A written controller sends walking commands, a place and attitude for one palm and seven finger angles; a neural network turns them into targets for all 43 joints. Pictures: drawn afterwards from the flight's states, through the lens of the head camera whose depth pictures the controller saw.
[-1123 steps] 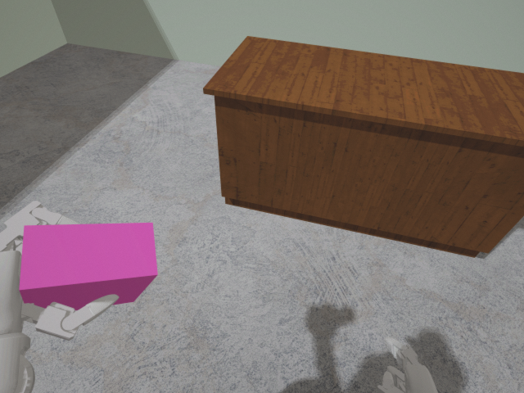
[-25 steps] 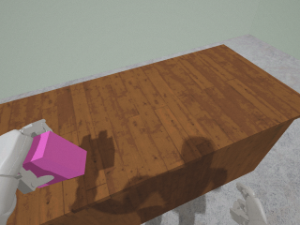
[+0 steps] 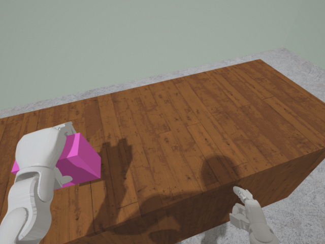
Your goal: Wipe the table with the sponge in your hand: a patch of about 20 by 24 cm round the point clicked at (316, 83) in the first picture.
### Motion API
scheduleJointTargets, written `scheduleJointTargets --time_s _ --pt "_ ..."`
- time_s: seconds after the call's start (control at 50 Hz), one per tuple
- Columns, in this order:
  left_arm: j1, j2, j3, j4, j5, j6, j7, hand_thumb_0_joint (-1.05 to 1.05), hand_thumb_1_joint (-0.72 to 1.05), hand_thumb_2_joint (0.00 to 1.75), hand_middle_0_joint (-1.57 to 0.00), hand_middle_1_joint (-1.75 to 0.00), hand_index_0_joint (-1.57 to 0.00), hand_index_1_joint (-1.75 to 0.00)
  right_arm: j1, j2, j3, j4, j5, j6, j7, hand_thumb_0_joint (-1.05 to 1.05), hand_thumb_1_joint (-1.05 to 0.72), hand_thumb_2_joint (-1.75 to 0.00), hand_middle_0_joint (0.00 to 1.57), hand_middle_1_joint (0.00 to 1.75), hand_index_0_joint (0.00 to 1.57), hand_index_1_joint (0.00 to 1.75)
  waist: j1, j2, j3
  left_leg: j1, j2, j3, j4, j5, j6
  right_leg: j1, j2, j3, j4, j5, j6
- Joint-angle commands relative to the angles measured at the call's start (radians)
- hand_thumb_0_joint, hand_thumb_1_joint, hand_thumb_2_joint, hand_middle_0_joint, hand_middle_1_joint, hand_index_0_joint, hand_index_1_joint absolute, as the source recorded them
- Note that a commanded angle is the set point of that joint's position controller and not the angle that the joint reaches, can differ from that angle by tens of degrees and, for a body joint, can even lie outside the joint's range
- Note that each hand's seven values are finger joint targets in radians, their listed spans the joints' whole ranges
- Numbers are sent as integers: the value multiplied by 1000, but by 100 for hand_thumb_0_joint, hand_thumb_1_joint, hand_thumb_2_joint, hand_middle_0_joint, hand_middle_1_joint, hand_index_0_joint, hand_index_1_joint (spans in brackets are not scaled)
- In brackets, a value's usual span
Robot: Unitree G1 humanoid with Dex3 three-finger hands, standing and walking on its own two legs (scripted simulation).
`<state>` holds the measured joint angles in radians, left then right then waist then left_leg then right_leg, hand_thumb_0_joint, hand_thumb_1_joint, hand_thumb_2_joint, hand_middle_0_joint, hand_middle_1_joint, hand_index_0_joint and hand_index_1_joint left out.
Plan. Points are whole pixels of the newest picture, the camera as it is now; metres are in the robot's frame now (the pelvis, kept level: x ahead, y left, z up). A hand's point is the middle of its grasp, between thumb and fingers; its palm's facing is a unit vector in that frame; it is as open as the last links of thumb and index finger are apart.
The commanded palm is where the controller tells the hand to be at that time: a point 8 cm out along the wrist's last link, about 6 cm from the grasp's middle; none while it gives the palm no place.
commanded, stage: turn the palm down, sponge in hand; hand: left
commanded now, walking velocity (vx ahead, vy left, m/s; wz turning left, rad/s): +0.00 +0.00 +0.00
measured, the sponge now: (66, 167) +0.24 +0.29 +0.07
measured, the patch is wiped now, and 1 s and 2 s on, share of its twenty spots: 0.00 0.00 0.00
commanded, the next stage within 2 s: move the sponge above the wiping area in 0.54 s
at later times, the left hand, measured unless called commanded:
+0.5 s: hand (65, 152) +0.25 +0.27 +0.13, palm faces +0.14 -0.05 -0.99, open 10.1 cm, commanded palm +0.20 +0.25 +0.17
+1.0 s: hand (63, 166) +0.23 +0.28 +0.10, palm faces +0.03 -0.08 -1.00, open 10.1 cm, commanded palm +0.20 +0.26 +0.16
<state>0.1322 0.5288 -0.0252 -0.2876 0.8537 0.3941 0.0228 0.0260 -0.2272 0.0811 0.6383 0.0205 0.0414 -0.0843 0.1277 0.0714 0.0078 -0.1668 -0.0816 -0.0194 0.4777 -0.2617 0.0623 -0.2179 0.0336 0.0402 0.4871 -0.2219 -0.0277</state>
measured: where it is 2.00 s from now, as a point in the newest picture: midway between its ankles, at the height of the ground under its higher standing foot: outside the picture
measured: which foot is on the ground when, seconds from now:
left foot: down 0.00-1.00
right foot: down 0.00-1.00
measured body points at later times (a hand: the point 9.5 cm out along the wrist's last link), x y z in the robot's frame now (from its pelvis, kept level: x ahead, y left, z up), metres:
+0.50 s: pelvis +0.02 -0.03 +0.01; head +0.00 -0.07 +0.45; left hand +0.24 +0.27 +0.18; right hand +0.27 -0.21 -0.08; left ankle +0.00 +0.08 -0.74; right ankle +0.03 -0.11 -0.74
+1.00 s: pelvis +0.00 -0.03 +0.00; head -0.02 -0.08 +0.45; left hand +0.22 +0.27 +0.15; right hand +0.26 -0.24 -0.07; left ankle +0.00 +0.08 -0.74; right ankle +0.03 -0.11 -0.74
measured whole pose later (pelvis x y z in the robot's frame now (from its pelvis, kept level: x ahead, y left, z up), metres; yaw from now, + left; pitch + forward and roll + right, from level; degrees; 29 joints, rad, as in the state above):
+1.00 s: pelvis +0.00 -0.03 +0.00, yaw +0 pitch -4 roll +1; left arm 0.10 0.50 -0.04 -0.09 0.88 0.49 0.00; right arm -0.02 -0.28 0.05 0.68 0.05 0.04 -0.09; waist 0.11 0.11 0.00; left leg -0.12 -0.05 -0.05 0.41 -0.23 0.02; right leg -0.17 0.07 0.02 0.42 -0.19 -0.06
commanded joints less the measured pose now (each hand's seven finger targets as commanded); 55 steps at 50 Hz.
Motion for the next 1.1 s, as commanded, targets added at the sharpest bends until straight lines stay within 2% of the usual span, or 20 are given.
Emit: scheduleJointTargets --time_s 0.0,0.04,0.14,0.22,0.3,0.32,0.34,0.44,0.54,0.62,0.64,0.72,0.74,0.82,0.84,0.94,1.0,1.02,1.04,1.08 --pt "-217 187 155 -118 42 94 57 0 10 130 -120 -160 -120 -160 -244 -119 -44 -154 12 -44 13 0 -90 -90 20 30 20 30 14 71 -191 -16 91 -154 -135 288 -84 122 -14 56 -61 113 -64" --pt "-202 123 95 -122 31 134 31 0 10 130 -120 -160 -120 -160 -261 -118 -45 -163 17 -41 18 0 -90 -90 20 30 20 30 0 40 -185 -12 87 -137 -133 283 -72 128 -11 44 -70 116 -65" --pt "-214 115 38 -133 61 151 -25 0 10 130 -120 -160 -120 -160 -275 -124 -44 -171 21 -42 19 0 -90 -90 20 30 20 30 -12 -35 -217 14 74 -121 -120 301 -36 147 -19 52 -85 147 -58" --pt "-288 260 138 -216 122 97 -18 0 10 130 -120 -160 -120 -160 -284 -125 -42 -168 6 -47 18 0 -90 -90 20 30 20 30 7 11 -272 38 64 -127 -116 320 -21 196 -13 111 -81 165 -69" --pt "-247 249 159 -183 130 38 21 0 10 130 -120 -160 -120 -160 -252 -109 -47 -147 -1 -55 18 0 -90 -90 20 30 20 30 19 22 -274 66 56 -126 -105 383 -27 202 -23 114 -95 219 -70" --pt "-255 293 215 -197 123 37 39 0 10 130 -120 -160 -120 -160 -271 -115 -47 -140 -2 -59 18 0 -90 -90 20 30 20 30 28 19 -262 64 52 -127 -98 368 -23 202 -12 150 -101 228 -82" --pt "-247 222 159 -168 118 46 45 0 10 130 -120 -160 -120 -160 -267 -109 -46 -138 -2 -59 22 0 -90 -90 20 30 20 30 18 33 -261 61 50 -114 -96 378 -26 201 -20 121 -99 244 -76" --pt "-221 134 90 -68 57 137 42 0 10 130 -120 -160 -120 -160 -295 -120 -48 -131 21 -48 27 0 -90 -90 20 30 20 30 -3 -8 -188 25 44 -92 -106 309 -33 169 -26 109 -122 219 -63" --pt "-248 132 28 -81 65 169 -24 0 10 130 -120 -160 -120 -160 -311 -124 -45 -153 27 -41 14 0 -90 -90 20 30 20 30 -19 -53 -207 19 35 -83 -100 265 -13 179 -32 117 -118 188 -49" --pt "-282 260 134 -166 102 101 -26 0 10 130 -120 -160 -120 -160 -310 -121 -45 -156 11 -43 6 0 -90 -90 20 30 20 30 -1 -67 -261 46 29 -89 -82 278 -9 205 -29 173 -113 201 -54" --pt "-260 208 98 -145 103 85 -21 0 10 130 -120 -160 -120 -160 -294 -108 -43 -161 7 -47 3 0 -90 -90 20 30 20 30 -2 -61 -267 44 27 -80 -81 280 -6 212 -36 143 -110 200 -47" --pt "-316 330 230 -67 118 39 40 0 10 130 -120 -160 -120 -160 -279 -120 -44 -122 10 -50 -7 0 -90 -90 20 30 20 30 12 -11 -187 31 27 -98 -97 213 -19 150 -24 201 -153 77 -69" --pt "-314 232 155 -46 109 39 46 0 10 130 -120 -160 -120 -160 -278 -107 -46 -129 12 -54 -8 0 -90 -90 20 30 20 30 -2 17 -180 26 27 -87 -99 203 -21 148 -28 164 -152 62 -62" --pt "-285 229 160 -23 76 64 59 0 10 130 -120 -160 -120 -160 -298 -120 -53 -127 25 -62 -5 0 -90 -90 20 30 20 30 7 61 -174 32 22 -90 -108 203 -28 143 -25 176 -154 70 -69" --pt "-247 172 114 -3 60 75 47 0 10 130 -120 -160 -120 -160 -290 -118 -56 -134 24 -65 -4 0 -90 -90 20 30 20 30 -1 36 -182 24 24 -84 -106 209 -25 159 -30 143 -147 95 -59" --pt "-241 149 55 22 50 87 -10 0 10 130 -120 -160 -120 -160 -277 -126 -57 -145 27 -63 -10 0 -90 -90 20 30 20 30 -29 -49 -141 8 28 -80 -111 158 -14 122 -32 133 -166 28 -45" --pt "-304 208 97 40 74 37 -18 0 10 130 -120 -160 -120 -160 -259 -127 -57 -135 18 -68 -20 0 -90 -90 20 30 20 30 -24 -92 -148 15 25 -81 -110 143 -10 111 -34 140 -174 3 -41" --pt "-333 262 144 -10 83 10 -6 0 10 130 -120 -160 -120 -160 -263 -129 -55 -136 17 -76 -21 0 -90 -90 20 30 20 30 -16 -66 -171 30 25 -88 -109 139 -9 115 -26 165 -172 -14 -52" --pt "-338 212 107 -13 92 -11 -2 0 10 130 -120 -160 -120 -160 -260 -119 -54 -143 10 -82 -24 0 -90 -90 20 30 20 30 -12 -46 -204 41 22 -85 -106 165 -6 136 -28 134 -157 29 -50" --pt "-311 249 160 -23 104 -58 27 0 10 130 -120 -160 -120 -160 -245 -117 -60 -128 4 -88 -22 0 -90 -90 20 30 20 30 3 -12 -236 55 24 -96 -107 201 -14 156 -28 144 -152 66 -57"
